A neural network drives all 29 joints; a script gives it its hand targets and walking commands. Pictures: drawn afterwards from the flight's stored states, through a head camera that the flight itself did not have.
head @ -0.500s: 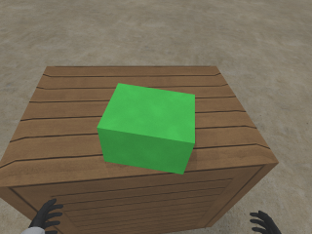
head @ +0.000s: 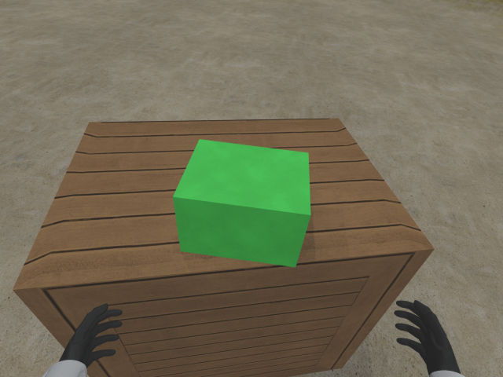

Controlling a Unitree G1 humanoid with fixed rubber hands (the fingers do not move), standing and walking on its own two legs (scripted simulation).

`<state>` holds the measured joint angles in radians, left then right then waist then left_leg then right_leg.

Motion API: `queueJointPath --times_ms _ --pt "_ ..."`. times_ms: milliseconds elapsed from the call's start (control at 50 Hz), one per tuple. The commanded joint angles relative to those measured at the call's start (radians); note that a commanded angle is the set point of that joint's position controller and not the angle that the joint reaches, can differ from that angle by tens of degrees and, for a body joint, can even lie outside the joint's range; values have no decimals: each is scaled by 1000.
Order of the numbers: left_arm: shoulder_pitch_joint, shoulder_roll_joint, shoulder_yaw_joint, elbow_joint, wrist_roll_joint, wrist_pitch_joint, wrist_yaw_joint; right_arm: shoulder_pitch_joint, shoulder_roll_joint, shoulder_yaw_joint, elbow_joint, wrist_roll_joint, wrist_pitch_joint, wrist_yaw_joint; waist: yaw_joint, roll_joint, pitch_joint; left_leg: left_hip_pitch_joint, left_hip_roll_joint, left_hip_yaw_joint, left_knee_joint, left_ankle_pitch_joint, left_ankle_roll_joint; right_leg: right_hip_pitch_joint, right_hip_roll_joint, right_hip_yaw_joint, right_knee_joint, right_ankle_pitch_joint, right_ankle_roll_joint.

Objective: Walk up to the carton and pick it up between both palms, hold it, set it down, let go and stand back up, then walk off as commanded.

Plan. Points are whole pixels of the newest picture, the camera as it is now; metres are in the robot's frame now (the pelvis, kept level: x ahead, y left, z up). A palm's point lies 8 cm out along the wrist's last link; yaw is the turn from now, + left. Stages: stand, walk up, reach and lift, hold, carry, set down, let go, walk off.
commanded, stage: reach and lift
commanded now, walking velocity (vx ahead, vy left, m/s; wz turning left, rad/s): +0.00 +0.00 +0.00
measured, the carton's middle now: (245, 201) +0.46 +0.03 +0.05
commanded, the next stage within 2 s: none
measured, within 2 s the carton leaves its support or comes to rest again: neither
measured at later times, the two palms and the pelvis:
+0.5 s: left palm (68, 322) +0.19 +0.26 +0.05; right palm (415, 364) +0.15 -0.20 +0.07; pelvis -0.01 +0.04 +0.00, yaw -3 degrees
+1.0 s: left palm (97, 264) +0.25 +0.23 +0.10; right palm (407, 301) +0.22 -0.19 +0.11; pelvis +0.00 +0.03 +0.00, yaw -3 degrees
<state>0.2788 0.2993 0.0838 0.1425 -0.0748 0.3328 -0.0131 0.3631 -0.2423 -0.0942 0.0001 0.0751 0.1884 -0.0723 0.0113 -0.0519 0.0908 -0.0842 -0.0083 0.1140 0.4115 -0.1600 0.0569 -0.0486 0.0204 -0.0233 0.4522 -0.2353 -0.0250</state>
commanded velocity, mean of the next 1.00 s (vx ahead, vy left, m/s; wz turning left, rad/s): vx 0.00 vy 0.00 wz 0.00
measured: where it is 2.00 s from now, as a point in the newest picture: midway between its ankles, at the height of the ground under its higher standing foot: outside the picture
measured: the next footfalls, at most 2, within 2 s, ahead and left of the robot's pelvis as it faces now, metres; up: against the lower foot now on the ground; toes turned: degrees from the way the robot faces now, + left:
none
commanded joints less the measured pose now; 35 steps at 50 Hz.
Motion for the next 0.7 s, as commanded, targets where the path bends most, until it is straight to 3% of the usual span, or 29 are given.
queueJointPath --times_ms 0,40,60,100,120,140,180,200,220,240,280,320,340,360,420,440,460,480,500,520,540,560,580,600,620,640,660,680 --pt "-117 256 96 -494 -99 10 25 73 14 89 -324 138 64 -5 33 93 4 395 -9 -45 -53 -27 -76 -516 -169 176 -350 -274 -68" --pt "-109 216 75 -563 -65 48 43 58 -7 84 -353 178 70 8 29 195 -6 466 18 -108 -66 -112 -94 -573 -162 148 -327 -245 -91" --pt "-107 195 51 -586 -73 55 56 36 -30 58 -396 182 68 22 22 235 0 416 56 -148 -105 -166 -95 -536 -125 114 -291 -177 -83" --pt "-138 164 5 -623 -58 59 87 -71 -64 21 -437 186 66 58 32 409 -13 -12 163 -187 -286 -403 -58 -119 14 55 -109 0 -18" --pt "-80 123 -11 -598 -29 57 102 -67 -95 -4 -436 168 62 71 14 474 -9 -271 231 -206 -390 -457 -38 151 94 35 -5 135 16" --pt "-36 88 -30 -637 -22 44 107 -70 -138 -29 -480 166 41 82 18 462 -27 -359 258 -222 -407 -403 -30 249 96 41 25 229 34" --pt "-34 65 -43 -688 -39 25 99 -71 -138 -30 -566 173 22 87 21 341 -93 -318 205 -184 -352 -328 -37 266 70 51 -21 223 24" --pt "-17 55 -44 -658 -55 29 99 -42 -148 -52 -565 167 36 89 3 258 -84 -252 192 -195 -351 -358 -35 206 63 49 -48 190 19" --pt "-56 64 -40 -644 -82 29 92 -90 -156 -58 -571 157 47 94 8 184 -99 -226 185 -200 -336 -399 -27 157 56 44 -52 141 15" --pt "-27 30 -51 -616 -102 34 90 -77 -154 -66 -549 151 64 96 8 144 -41 -188 183 -204 -343 -403 -28 95 57 35 -71 124 14" --pt "-63 35 -39 -590 -146 45 65 -116 -168 -66 -543 141 88 79 20 -24 -22 -71 162 -217 -290 -368 -22 -52 16 48 -134 44 8" --pt "-109 79 -9 -561 -196 44 32 -118 -143 -54 -600 149 104 47 15 -187 -24 118 88 -168 -177 -240 -25 -265 -64 92 -242 -99 -19" --pt "-129 85 10 -561 -205 40 20 -84 -122 -42 -618 146 112 27 13 -231 -25 263 59 -162 -116 -149 -34 -419 -104 117 -294 -168 -30" --pt "-139 113 26 -598 -234 34 25 -71 -105 -41 -679 157 100 14 21 -233 -50 336 51 -156 -97 -86 -35 -487 -107 120 -314 -167 -27" --pt "-206 123 5 -711 -235 15 36 -80 -88 -18 -717 188 96 -2 29 -112 -98 409 74 -182 -84 -86 -61 -568 -101 105 -305 -165 -58" --pt "-200 127 18 -703 -217 11 43 -64 -85 -10 -700 205 96 1 52 -80 -70 402 85 -196 -94 -122 -61 -576 -95 90 -293 -157 -56" --pt "-207 116 0 -750 -210 6 55 -62 -86 2 -691 228 93 12 46 14 -105 394 100 -219 -108 -164 -64 -544 -89 76 -262 -135 -60" --pt "-222 105 -5 -745 -189 3 65 -51 -94 2 -658 238 91 15 48 57 -102 386 115 -247 -123 -216 -58 -539 -79 73 -243 -125 -58" --pt "-218 99 -20 -754 -174 5 80 -85 -114 -8 -616 237 98 28 39 149 -87 284 154 -277 -184 -286 -65 -431 -34 54 -192 -60 -46" --pt "-235 89 -37 -776 -157 7 95 -114 -130 -23 -583 252 104 44 46 257 -91 108 205 -308 -284 -422 -51 -237 25 31 -109 21 -10" --pt "-258 77 -46 -739 -148 -4 101 -161 -131 -28 -573 250 104 63 38 323 -94 -120 249 -324 -373 -544 -39 -15 76 15 -30 103 16" --pt "-234 47 -64 -735 -126 -18 107 -156 -142 -22 -541 247 104 73 28 355 -85 -221 272 -345 -407 -589 -34 99 80 20 8 171 21" --pt "-218 60 -51 -737 -117 -22 108 -147 -141 -20 -566 263 104 75 36 328 -98 -239 258 -328 -400 -581 -30 154 63 37 -10 166 21" --pt "-225 49 -64 -723 -126 -16 106 -142 -150 -42 -591 254 103 72 17 285 -105 -203 233 -319 -383 -537 -36 122 58 49 -42 136 12" --pt "-282 69 -57 -718 -139 -17 107 -186 -145 -55 -635 256 103 70 29 242 -129 -156 217 -313 -372 -537 -35 74 47 56 -69 86 3" --pt "-239 66 -52 -715 -138 -11 109 -142 -135 -58 -620 240 111 65 15 208 -111 -92 202 -311 -351 -495 -40 20 35 69 -97 83 -4" --pt "-299 69 -68 -736 -156 -2 112 -202 -156 -84 -645 254 109 60 17 215 -133 -70 191 -297 -344 -460 -44 -9 28 63 -109 65 -5" --pt "-293 68 -56 -742 -171 1 115 -205 -150 -87 -640 236 109 58 19 173 -127 -41 180 -288 -318 -409 -53 -62 15 72 -125 44 -11"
